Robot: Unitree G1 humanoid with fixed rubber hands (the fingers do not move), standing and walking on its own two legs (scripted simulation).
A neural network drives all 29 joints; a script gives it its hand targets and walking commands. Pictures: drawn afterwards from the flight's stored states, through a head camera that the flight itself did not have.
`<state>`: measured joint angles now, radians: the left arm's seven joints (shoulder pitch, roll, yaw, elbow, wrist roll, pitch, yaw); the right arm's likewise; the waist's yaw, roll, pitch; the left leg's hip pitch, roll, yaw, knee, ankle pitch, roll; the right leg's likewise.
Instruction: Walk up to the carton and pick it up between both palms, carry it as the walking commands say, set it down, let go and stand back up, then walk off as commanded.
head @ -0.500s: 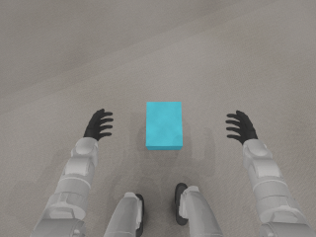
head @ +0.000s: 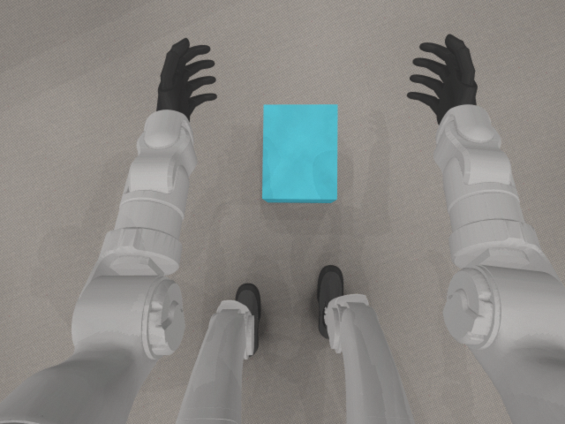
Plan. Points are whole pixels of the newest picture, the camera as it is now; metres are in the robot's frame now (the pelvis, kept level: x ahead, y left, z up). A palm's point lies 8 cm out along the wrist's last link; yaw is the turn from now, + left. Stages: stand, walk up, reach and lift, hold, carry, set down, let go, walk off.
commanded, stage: reach and lift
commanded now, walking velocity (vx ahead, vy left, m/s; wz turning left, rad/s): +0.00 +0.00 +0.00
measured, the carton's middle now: (299, 157) +0.53 -0.01 -0.60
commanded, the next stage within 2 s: none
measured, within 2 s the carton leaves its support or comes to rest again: neither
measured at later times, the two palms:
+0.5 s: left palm (197, 121) +0.51 +0.16 -0.20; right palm (414, 115) +0.52 -0.18 -0.21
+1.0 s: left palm (216, 139) +0.52 +0.16 -0.33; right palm (386, 141) +0.52 -0.18 -0.36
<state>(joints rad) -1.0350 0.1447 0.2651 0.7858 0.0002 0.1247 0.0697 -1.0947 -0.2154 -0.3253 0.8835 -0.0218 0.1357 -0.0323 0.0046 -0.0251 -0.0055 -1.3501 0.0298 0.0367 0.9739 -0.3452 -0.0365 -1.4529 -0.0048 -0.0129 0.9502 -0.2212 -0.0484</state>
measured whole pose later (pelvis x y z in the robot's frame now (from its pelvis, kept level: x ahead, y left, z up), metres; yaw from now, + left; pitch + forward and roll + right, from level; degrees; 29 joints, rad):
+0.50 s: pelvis -0.02 +0.00 -0.07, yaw +2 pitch +50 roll +4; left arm -1.21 0.13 0.33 0.79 0.04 0.13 0.09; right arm -1.26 -0.23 -0.45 0.91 -0.12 0.11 0.00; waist 0.00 -0.01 0.00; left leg -1.72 0.02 0.01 1.27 -0.43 -0.04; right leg -1.81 -0.01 -0.01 1.23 -0.29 -0.04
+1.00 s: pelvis -0.04 +0.01 -0.20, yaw +3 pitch +50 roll +5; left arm -1.37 0.23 0.27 0.90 -0.03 0.15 0.11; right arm -1.41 -0.30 -0.31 1.01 -0.11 0.13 -0.07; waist 0.00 0.01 0.07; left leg -2.11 0.01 0.00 1.80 -0.57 -0.04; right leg -2.22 -0.01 0.00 1.75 -0.41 -0.05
